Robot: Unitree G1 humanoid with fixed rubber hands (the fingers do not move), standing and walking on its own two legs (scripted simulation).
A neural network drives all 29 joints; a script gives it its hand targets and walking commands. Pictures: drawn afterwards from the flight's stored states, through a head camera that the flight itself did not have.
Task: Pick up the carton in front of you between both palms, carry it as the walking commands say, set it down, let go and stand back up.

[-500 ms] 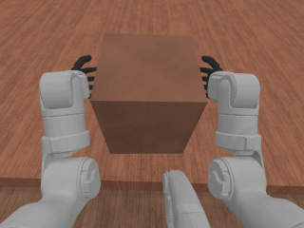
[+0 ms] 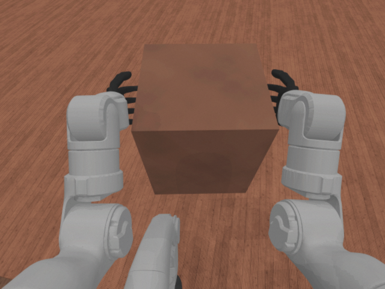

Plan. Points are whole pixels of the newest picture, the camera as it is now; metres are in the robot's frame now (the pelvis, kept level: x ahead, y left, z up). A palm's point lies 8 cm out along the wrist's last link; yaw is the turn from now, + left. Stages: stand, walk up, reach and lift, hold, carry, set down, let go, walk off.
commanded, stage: carry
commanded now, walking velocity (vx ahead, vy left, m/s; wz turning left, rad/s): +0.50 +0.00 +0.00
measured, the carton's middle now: (200, 126) +0.40 +0.03 +0.12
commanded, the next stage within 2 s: none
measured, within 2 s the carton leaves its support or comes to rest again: neither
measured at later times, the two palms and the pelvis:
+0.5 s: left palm out of the picture +0.70 +0.20 +0.32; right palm out of the picture +0.68 -0.10 +0.33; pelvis +0.31 +0.06 +0.14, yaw -1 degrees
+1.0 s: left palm out of the picture +0.94 +0.17 +0.25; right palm out of the picture +0.96 -0.13 +0.24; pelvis +0.60 +0.02 +0.15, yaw +2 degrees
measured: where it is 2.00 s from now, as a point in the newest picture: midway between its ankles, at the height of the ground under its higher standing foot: (207, 110)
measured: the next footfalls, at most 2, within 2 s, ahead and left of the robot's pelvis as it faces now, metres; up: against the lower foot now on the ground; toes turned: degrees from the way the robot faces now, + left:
left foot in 0.12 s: +0.35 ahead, +0.13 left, +0.14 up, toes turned +6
right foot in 0.72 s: +0.63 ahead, -0.06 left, +0.14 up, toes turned -7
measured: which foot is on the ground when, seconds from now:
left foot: up 0.00-0.10, down 0.12-0.74, up 0.76-1.00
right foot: down 0.00-0.12, up 0.14-0.70, down 0.72-1.00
